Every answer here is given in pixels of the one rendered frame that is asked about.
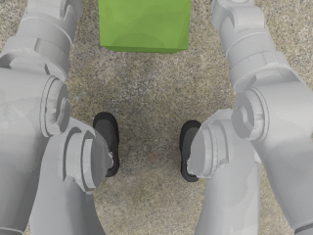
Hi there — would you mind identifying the right robot upper arm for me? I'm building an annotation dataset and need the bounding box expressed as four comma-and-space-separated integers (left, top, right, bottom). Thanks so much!
231, 81, 313, 235

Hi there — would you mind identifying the robot left foot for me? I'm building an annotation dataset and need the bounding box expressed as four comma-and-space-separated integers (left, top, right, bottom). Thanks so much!
93, 112, 120, 177

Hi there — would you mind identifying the left robot upper arm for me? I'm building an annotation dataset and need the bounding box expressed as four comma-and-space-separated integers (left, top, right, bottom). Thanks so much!
0, 68, 71, 235

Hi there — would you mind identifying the right robot thigh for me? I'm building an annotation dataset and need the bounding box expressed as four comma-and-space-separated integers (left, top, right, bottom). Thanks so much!
194, 119, 262, 235

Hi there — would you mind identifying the robot left forearm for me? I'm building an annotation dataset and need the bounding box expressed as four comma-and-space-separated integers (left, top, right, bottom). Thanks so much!
0, 0, 84, 82

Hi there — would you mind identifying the carton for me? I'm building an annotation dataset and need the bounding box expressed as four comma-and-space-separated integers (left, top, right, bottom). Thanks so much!
98, 0, 192, 54

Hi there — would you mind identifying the robot right forearm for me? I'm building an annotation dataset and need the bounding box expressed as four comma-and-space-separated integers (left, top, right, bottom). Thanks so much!
210, 0, 313, 93

